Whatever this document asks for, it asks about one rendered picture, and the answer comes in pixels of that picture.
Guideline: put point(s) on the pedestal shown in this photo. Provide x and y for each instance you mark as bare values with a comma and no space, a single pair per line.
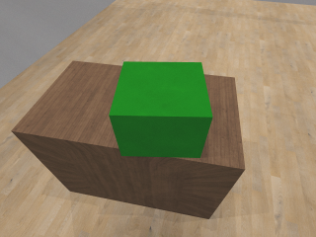
70,131

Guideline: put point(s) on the carton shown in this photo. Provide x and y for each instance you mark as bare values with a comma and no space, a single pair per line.
161,109

